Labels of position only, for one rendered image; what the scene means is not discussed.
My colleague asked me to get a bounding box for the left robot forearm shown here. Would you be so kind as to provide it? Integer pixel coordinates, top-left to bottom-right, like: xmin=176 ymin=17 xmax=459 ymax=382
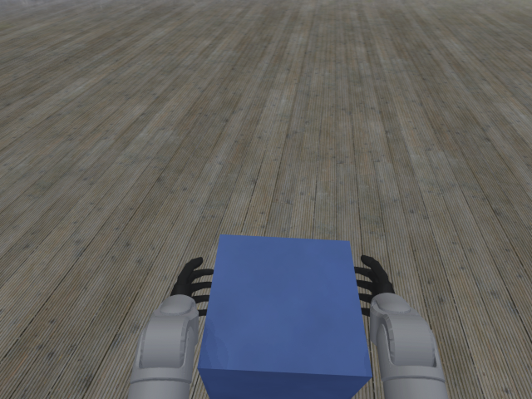
xmin=127 ymin=294 xmax=199 ymax=399

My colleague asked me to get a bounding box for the right robot forearm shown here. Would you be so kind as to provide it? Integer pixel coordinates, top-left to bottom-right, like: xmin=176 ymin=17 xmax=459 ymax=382
xmin=370 ymin=293 xmax=449 ymax=399

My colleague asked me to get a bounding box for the right robot hand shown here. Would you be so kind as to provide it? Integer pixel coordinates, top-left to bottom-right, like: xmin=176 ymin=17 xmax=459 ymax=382
xmin=354 ymin=255 xmax=395 ymax=317

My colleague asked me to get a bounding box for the carton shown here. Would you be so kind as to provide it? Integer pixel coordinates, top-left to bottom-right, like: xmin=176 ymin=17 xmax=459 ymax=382
xmin=197 ymin=234 xmax=372 ymax=399

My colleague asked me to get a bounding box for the left robot hand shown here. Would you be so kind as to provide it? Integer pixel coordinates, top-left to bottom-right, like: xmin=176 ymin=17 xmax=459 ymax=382
xmin=170 ymin=257 xmax=214 ymax=317

